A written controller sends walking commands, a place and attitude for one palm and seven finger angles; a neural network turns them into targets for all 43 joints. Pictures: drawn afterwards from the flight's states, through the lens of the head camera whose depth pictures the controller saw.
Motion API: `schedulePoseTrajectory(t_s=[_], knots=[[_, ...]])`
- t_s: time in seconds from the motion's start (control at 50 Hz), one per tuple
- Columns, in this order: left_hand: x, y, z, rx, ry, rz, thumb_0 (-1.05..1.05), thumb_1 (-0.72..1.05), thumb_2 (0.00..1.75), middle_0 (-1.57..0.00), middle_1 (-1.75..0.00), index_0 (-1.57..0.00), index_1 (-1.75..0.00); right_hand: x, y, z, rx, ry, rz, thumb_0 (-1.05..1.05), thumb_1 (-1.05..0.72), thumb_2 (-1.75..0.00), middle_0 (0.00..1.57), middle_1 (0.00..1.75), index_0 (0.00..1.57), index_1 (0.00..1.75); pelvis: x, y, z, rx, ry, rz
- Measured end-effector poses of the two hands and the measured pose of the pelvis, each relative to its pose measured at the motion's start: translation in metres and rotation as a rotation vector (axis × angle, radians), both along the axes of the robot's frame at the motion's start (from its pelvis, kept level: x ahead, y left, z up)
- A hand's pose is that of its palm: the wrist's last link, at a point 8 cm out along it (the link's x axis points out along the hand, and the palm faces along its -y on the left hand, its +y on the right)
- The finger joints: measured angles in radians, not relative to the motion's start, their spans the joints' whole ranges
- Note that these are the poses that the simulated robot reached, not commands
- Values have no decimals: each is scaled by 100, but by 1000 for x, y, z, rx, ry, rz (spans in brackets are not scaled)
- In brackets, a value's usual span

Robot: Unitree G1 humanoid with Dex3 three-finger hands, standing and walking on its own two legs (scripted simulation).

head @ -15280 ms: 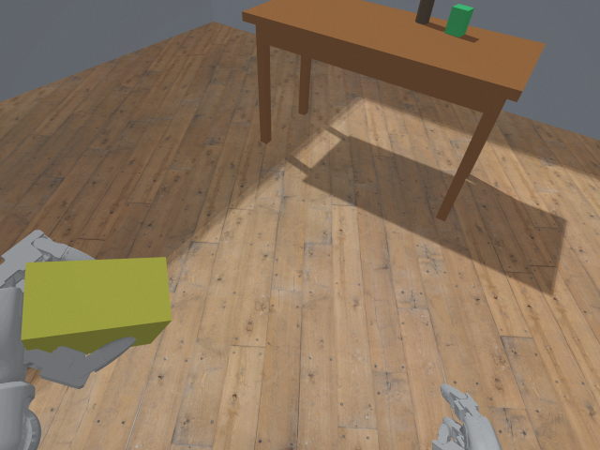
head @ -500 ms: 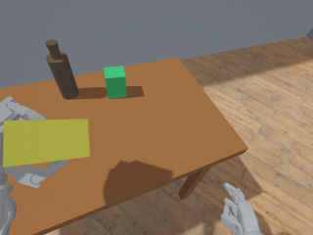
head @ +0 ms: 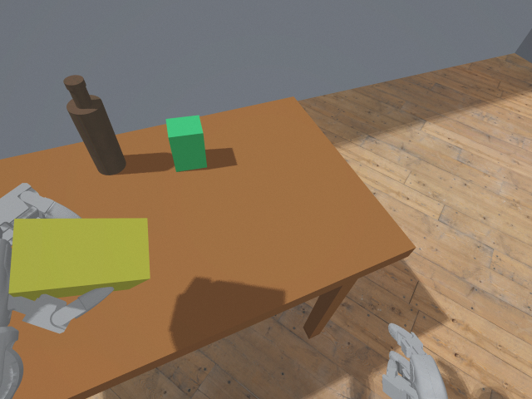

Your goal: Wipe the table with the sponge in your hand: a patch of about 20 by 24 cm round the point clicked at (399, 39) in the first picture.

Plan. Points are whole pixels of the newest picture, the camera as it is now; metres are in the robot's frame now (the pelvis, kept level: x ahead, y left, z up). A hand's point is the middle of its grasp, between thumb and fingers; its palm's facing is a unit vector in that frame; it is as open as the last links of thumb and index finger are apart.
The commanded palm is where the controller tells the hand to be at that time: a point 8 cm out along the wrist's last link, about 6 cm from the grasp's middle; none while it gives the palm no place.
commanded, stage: look again from close up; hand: left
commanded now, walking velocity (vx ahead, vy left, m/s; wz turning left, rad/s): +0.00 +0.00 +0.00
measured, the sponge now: (101, 259) +0.23 +0.21 +0.14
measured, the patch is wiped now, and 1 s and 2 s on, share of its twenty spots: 0.00 0.00 0.00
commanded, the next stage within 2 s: shuffle to correct the standing spot in 0.22 s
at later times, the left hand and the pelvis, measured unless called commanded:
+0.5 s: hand (61, 255) +0.22 +0.24 +0.16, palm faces +0.35 -0.86 -0.38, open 10.1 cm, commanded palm +0.16 +0.28 +0.17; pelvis +0.00 +0.00 +0.00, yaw -1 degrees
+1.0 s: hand (64, 295) +0.19 +0.23 +0.15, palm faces +0.33 -0.85 -0.41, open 10.1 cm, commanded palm +0.13 +0.26 +0.17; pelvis -0.04 -0.02 -0.01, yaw -1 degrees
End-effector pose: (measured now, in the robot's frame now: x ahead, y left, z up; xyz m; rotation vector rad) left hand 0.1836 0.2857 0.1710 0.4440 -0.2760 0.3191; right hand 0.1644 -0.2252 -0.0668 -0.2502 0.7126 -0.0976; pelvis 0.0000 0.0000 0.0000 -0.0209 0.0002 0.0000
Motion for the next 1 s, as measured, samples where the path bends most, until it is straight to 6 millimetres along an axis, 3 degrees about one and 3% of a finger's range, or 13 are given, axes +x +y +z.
schedulePoseTrajectory(t_s=[0.4,0.6,0.84,1.0], knots=[[2,3,-3,-17,16,8,-2,-50,101,-72,-135,-75,-134,13,3,6,-3,-19,3,1,-91,-90,21,30,20,30,4,1,1,-1,1,-5],[-2,-9,2,34,3,-39,-2,-50,101,-72,-135,-75,-134,10,6,2,24,-22,29,1,-91,-90,21,30,20,30,-10,-8,-3,3,13,-16],[-38,-40,9,105,-15,-78,-2,-50,102,-72,-135,-75,-134,-21,-23,-20,21,9,30,1,-90,-90,21,30,20,30,-38,-29,-14,-9,28,-17],[-32,-14,-9,28,45,-13,-2,-50,102,-72,-135,-75,-134,-57,-32,-12,-34,66,-77,2,-91,-90,20,30,20,30,-38,-15,-7,12,23,-25]])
